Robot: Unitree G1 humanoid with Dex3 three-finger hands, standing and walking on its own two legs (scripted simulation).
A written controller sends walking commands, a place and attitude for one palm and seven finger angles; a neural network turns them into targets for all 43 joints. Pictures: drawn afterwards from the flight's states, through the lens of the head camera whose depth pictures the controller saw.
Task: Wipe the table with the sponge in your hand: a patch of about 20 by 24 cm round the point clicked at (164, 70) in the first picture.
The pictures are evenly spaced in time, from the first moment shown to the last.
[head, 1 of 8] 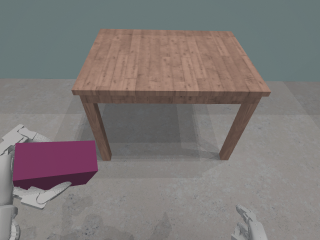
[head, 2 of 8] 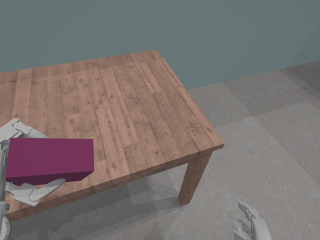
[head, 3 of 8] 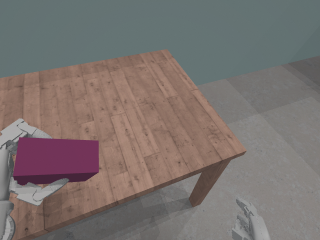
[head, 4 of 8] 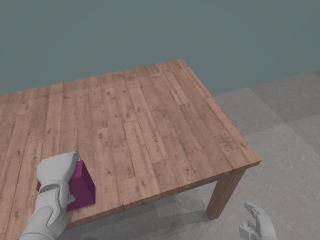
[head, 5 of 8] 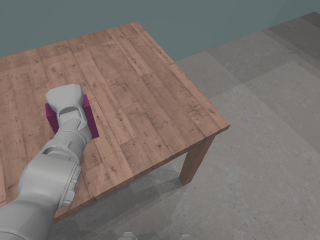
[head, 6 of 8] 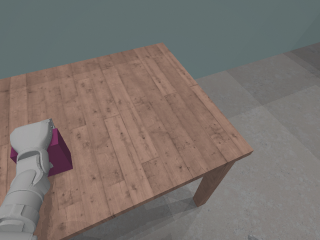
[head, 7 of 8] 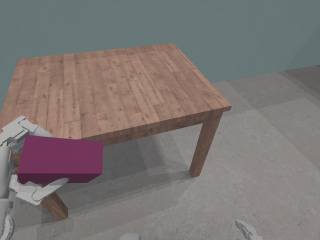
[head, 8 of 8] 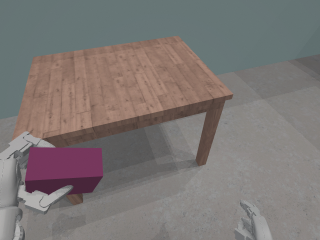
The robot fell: no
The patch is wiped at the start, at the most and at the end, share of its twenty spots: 0.00 1.00 1.00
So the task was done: yes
